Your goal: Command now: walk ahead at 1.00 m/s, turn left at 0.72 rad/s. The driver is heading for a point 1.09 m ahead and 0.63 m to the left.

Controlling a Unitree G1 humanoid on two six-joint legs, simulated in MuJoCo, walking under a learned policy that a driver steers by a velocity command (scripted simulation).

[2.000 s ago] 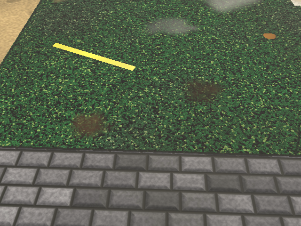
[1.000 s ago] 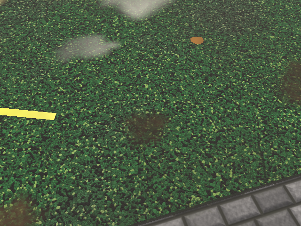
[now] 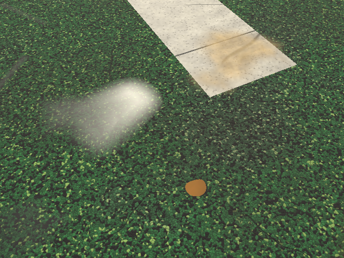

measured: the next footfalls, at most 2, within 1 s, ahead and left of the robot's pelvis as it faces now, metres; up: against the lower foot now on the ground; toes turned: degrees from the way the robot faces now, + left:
left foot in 0.24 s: +0.43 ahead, +0.07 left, +0.00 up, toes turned +17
right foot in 0.66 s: +0.88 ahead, +0.06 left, +0.00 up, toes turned +39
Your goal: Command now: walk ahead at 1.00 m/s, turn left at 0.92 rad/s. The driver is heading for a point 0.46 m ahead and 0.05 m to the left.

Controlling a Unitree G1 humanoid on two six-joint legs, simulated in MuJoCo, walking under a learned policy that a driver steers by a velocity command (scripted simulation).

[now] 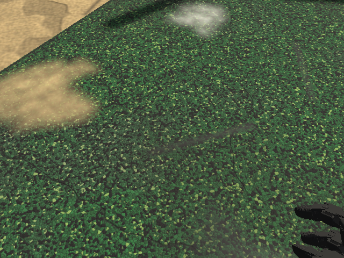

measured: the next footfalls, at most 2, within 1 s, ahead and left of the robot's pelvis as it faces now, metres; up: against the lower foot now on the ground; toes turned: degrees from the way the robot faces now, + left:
left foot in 0.12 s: +0.29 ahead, +0.05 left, +0.00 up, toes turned +10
right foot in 0.52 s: +0.71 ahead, -0.03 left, +0.00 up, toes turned +14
